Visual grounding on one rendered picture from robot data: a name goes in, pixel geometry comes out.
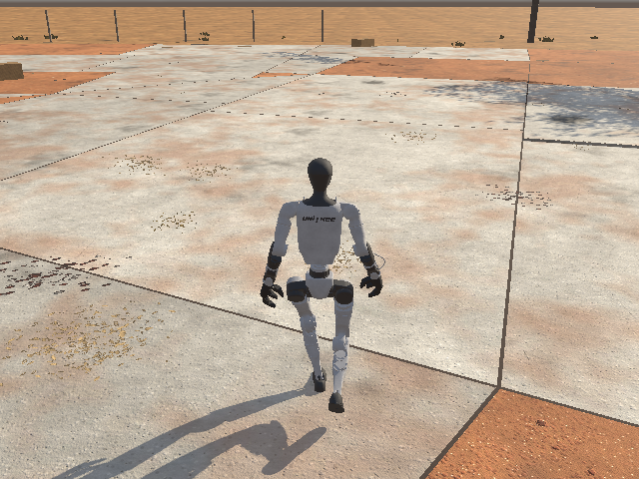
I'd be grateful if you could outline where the right robot upper arm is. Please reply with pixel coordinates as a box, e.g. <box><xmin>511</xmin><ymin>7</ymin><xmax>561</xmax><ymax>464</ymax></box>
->
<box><xmin>340</xmin><ymin>202</ymin><xmax>369</xmax><ymax>257</ymax></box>

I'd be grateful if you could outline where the robot right shin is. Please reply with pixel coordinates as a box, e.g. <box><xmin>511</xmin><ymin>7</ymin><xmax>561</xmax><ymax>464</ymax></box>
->
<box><xmin>332</xmin><ymin>337</ymin><xmax>349</xmax><ymax>395</ymax></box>

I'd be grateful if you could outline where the left robot forearm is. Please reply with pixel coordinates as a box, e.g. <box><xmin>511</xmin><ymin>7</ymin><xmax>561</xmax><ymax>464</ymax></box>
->
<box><xmin>263</xmin><ymin>241</ymin><xmax>282</xmax><ymax>286</ymax></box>

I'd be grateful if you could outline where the robot right hand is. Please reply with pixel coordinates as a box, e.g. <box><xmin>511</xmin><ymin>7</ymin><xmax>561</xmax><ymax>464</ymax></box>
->
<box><xmin>360</xmin><ymin>276</ymin><xmax>383</xmax><ymax>297</ymax></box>

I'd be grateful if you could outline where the robot left thigh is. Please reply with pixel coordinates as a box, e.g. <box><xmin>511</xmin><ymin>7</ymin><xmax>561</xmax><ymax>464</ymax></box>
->
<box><xmin>287</xmin><ymin>276</ymin><xmax>318</xmax><ymax>333</ymax></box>

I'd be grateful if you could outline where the right robot forearm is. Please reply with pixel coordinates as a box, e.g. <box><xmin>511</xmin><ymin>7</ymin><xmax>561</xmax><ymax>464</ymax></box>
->
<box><xmin>360</xmin><ymin>242</ymin><xmax>380</xmax><ymax>279</ymax></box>

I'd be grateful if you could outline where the left robot upper arm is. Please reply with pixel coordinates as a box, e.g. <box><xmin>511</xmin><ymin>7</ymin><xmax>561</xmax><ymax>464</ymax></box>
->
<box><xmin>272</xmin><ymin>201</ymin><xmax>299</xmax><ymax>257</ymax></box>

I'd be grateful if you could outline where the robot left hand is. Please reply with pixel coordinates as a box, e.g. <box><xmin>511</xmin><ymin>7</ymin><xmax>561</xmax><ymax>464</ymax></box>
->
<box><xmin>260</xmin><ymin>283</ymin><xmax>284</xmax><ymax>308</ymax></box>

